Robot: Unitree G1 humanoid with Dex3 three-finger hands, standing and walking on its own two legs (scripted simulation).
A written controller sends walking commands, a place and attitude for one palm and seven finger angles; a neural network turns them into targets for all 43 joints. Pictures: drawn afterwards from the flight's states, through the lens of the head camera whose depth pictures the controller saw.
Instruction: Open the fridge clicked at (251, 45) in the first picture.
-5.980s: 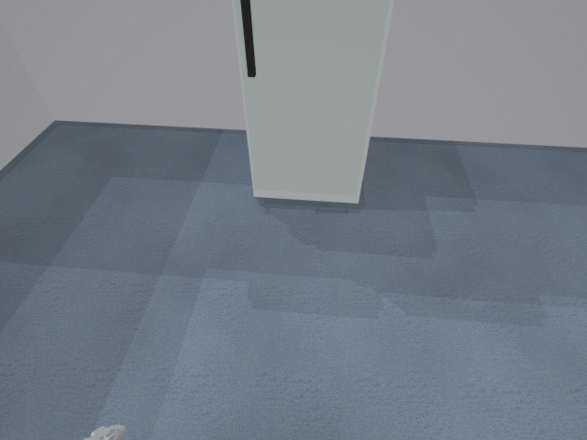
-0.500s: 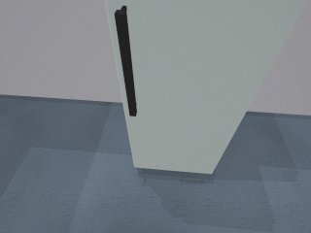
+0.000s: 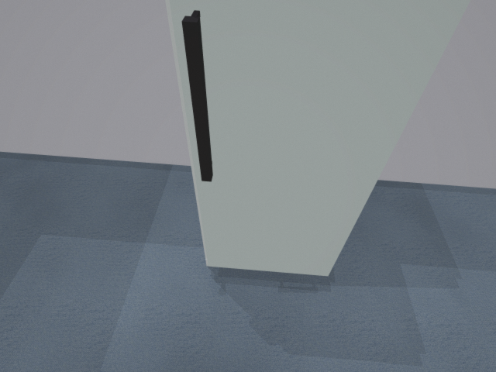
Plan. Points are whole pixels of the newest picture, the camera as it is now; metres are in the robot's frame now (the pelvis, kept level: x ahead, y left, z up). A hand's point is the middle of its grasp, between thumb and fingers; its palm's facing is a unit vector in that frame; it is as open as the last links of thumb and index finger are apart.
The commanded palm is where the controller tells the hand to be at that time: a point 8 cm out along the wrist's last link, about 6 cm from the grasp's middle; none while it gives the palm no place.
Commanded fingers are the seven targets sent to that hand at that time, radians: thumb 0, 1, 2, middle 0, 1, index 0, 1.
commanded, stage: come to a stop and stand still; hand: left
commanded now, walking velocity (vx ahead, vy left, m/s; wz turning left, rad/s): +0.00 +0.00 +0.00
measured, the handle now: (202, 110) +0.60 +0.13 +0.10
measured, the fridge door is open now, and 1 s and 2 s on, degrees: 0 0 0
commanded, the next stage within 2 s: look again from close up in 0.06 s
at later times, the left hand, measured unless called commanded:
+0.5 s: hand out of the picture +0.05 +0.20 -0.17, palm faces +0.00 -0.98 -0.22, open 7.4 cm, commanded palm none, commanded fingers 0.00 0.90 0.90 -0.20 -0.30 -0.20 -0.30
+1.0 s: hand out of the picture +0.04 +0.19 -0.18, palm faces -0.01 -0.98 -0.19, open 7.4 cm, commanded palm none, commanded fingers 0.00 0.90 0.90 -0.20 -0.30 -0.20 -0.30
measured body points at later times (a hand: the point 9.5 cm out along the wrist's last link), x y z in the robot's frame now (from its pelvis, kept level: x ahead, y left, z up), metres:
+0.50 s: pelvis +0.03 +0.02 -0.01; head +0.03 +0.01 +0.44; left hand +0.05 +0.25 -0.16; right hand +0.05 -0.20 -0.17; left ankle +0.05 +0.11 -0.74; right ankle +0.00 -0.12 -0.74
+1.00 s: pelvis +0.04 +0.01 +0.00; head +0.04 +0.01 +0.45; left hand +0.04 +0.24 -0.16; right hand +0.06 -0.22 -0.16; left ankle +0.05 +0.11 -0.74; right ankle +0.00 -0.12 -0.74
